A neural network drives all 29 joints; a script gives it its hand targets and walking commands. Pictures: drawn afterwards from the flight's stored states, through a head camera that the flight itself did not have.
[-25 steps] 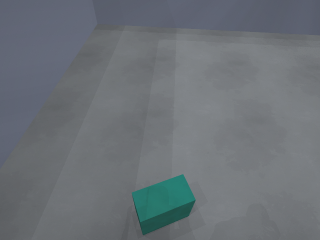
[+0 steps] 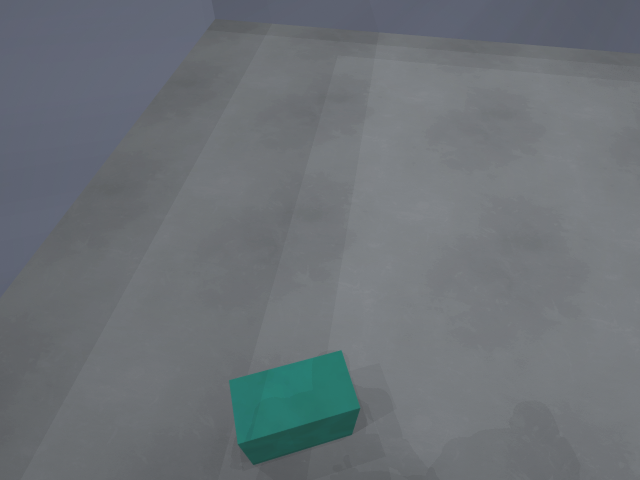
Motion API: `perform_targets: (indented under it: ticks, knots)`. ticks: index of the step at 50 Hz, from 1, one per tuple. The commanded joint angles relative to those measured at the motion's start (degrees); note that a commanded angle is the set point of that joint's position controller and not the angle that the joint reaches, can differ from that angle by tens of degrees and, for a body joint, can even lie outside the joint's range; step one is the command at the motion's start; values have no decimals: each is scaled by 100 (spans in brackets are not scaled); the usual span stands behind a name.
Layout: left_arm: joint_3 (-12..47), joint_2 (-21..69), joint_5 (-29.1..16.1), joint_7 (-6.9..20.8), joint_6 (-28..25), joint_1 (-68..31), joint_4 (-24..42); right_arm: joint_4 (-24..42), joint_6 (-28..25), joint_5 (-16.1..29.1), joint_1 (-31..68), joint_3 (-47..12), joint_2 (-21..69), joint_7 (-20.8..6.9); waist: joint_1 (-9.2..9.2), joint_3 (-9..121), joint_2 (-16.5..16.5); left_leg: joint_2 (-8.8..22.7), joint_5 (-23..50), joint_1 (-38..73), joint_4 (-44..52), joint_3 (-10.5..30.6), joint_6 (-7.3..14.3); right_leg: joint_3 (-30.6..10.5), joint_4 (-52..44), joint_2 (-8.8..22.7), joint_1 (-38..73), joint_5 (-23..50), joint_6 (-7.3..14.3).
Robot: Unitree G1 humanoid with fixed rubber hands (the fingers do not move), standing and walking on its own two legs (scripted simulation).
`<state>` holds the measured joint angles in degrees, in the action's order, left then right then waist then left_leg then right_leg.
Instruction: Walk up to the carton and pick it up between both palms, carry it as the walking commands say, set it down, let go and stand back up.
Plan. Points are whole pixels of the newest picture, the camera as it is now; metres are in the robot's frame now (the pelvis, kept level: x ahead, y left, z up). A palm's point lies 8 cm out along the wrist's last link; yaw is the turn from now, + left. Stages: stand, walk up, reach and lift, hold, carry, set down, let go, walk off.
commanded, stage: walk up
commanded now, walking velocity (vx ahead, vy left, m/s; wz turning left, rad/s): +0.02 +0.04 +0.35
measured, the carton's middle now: (295, 409) +0.39 +0.05 -0.63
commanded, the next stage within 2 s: none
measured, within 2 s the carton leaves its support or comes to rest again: neither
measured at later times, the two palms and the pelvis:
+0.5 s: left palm out of the picture -0.02 +0.32 -0.14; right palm (451, 456) +0.18 -0.17 -0.11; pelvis +0.02 +0.05 +0.00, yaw +11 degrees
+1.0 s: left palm out of the picture +0.04 +0.28 -0.12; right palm out of the picture +0.08 -0.17 -0.13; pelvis +0.03 +0.06 +0.02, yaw +9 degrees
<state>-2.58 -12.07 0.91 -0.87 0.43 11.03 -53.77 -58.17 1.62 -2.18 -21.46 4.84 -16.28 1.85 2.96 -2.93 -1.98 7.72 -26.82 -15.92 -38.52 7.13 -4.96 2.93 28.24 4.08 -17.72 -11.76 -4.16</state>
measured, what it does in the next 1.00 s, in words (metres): steps on the spot: left foot, then right foot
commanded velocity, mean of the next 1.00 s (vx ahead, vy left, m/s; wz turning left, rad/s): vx -0.01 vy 0.03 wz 0.12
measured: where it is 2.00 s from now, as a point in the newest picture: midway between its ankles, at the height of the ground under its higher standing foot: outside the picture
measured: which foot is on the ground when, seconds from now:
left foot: up 0.00-0.42, down 0.44-1.00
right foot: down 0.00-0.42, up 0.44-0.78, down 0.80-1.00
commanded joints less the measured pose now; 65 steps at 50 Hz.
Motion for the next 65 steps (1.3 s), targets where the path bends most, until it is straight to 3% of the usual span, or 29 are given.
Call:
perform_targets:
  ticks: [1,2,4,5,7,11,14,16,18,19,20,21,22,23,24,25,26,29,34,35,37,39,40,41,43,46,53,56,65]
  knots:
    - [-238,-1324,46,-165,-149,668,142,523,-14,77,264,-42,-100,-136,-384,85,1379,-236,-100,-1580,-2747,-221,194,-1324,-1252,1898,622,2264,787]
    - [-187,-1003,91,-166,-183,460,234,550,-4,143,127,16,-134,-180,-261,135,1730,-351,221,-1502,-2771,-388,180,-751,-1059,1429,693,2899,826]
    - [-178,-987,69,-230,-166,641,185,617,73,132,110,18,-113,-229,-150,576,1397,-435,614,-1681,-3167,-396,193,-404,-935,1577,881,3432,835]
    - [-183,-971,127,-175,-139,380,249,588,102,109,12,7,-121,-274,-114,640,1543,-525,694,-1471,-3092,-557,270,-270,-1183,1475,671,1897,927]
    - [-179,-985,109,-218,-154,572,305,816,180,115,582,1,-100,-270,-312,462,1154,-455,875,-1884,-2917,-601,240,-495,-1211,1691,1027,2203,1128]
    - [-204,-1097,173,-200,-145,742,225,1236,194,147,1075,-100,14,-329,-379,191,1407,-481,696,-1829,-1629,-725,202,-334,-1199,1758,1058,3078,1131]
    - [-293,-1393,154,-202,-72,934,166,1353,216,152,1360,-133,-70,-404,-524,359,1432,-479,435,-1473,-940,-848,199,-419,-1020,2002,1187,2177,1168]
    - [-308,-1413,106,-171,-39,376,368,1350,170,223,1135,-149,-117,-387,-272,359,1721,-603,535,-993,-111,-897,263,-180,-670,1814,986,2838,921]
    - [-320,-1431,54,-145,-18,311,355,1213,102,218,843,-145,-174,-371,-138,764,1378,-682,1333,-28,1031,-1202,332,239,-102,1593,875,2504,692]
    - [-254,-1160,27,-104,-5,449,288,1118,9,186,594,-106,-342,-326,-130,1083,689,-486,2248,806,1686,-951,474,542,574,1127,443,1728,391]
    - [-175,-673,91,-51,20,840,312,1022,-128,86,172,-41,-541,-270,-51,1289,-488,440,3341,1666,1952,239,694,588,1563,500,-734,-1511,148]
    - [-72,-367,138,-30,104,766,520,1005,-128,-50,-55,95,-1153,-258,-141,1273,-1364,1482,2976,1746,2040,1757,1143,395,2492,136,-1735,-2340,71]
    - [-36,-271,112,-7,248,655,489,1067,-110,30,302,113,-1088,-234,-285,856,-1385,1525,3169,813,2181,1633,1240,-165,2734,387,-1448,-2294,110]
    - [-56,-297,-8,72,269,598,540,1153,-105,18,695,-8,-690,-230,-344,632,-833,1092,2762,690,2138,822,1292,-317,2869,303,-1309,-1833,178]
    - [-29,-248,37,102,240,797,227,1261,-224,9,708,-151,-393,-177,-298,595,-45,1240,4281,1299,1846,589,1205,-362,2779,201,-1501,-1455,183]
    - [-18,-59,-12,100,180,922,128,1219,-293,60,942,-141,-242,-130,-406,795,-925,760,5035,1123,1712,56,1308,-504,2534,145,-1077,-1365,266]
    - [10,-133,-3,127,188,1141,-47,1263,-331,40,1203,-233,34,-123,-526,1067,-1273,501,4815,824,1939,-326,1227,-399,2434,40,-415,-1254,247]
    - [-51,-338,-10,165,277,782,109,1125,-280,107,1060,-314,32,-91,-498,789,-1076,324,2869,447,2282,-202,1136,-504,2090,-95,-112,-889,385]
    - [36,-96,10,19,161,622,71,840,-253,92,693,-229,-116,-32,-360,426,-337,567,3485,980,2016,-31,1438,-363,448,-262,-97,-908,403]
    - [45,-39,16,-15,133,730,49,796,-221,127,581,-187,-149,-27,-329,392,-523,487,3559,875,1944,-148,1408,-220,-12,-302,274,-529,406]
    - [55,-78,52,-67,22,802,-94,624,-161,159,516,-183,-97,-25,-333,365,-224,308,2573,565,1890,-151,1082,-242,-1025,-156,875,261,415]
    - [-6,-476,84,-79,-21,663,-47,650,-150,201,354,-226,118,-43,-137,384,942,-197,1579,128,1790,-301,791,-940,-1256,424,1419,677,611]
    - [21,-491,44,-62,-48,679,-3,650,-126,198,343,-227,170,-33,-110,217,940,-410,1395,119,1683,-414,674,-1342,-1559,669,1280,278,661]
    - [18,-361,9,-27,-64,442,-96,570,-117,223,500,-303,248,-33,-121,-63,1128,-446,1636,455,1826,-683,574,-1221,-1591,665,640,99,799]
    - [77,-98,-3,-14,-60,512,-147,486,-135,183,482,-261,151,-51,-161,-166,644,-269,1872,927,1921,-586,565,-915,-1608,392,192,-195,707]
    - [22,-103,27,-48,-90,553,-219,206,-196,150,196,-234,187,-21,-228,-149,538,-104,2040,525,2228,-396,567,-600,-1403,242,1091,401,634]
    - [7,-55,-33,-29,-111,705,-424,62,-245,133,61,-234,216,-12,-192,100,-161,-89,2093,730,2277,-478,564,-546,-1327,202,1172,475,627]
    - [-63,-186,-1,-61,-125,702,-425,8,-254,143,197,-202,117,4,-231,137,252,-52,2101,747,2243,-475,549,-599,-1316,245,1251,712,671]
    - [-50,-20,15,-90,-125,932,-656,-205,-258,140,-29,-213,216,43,-204,-92,235,82,2262,698,2123,-473,577,-508,-1290,217,1134,879,634]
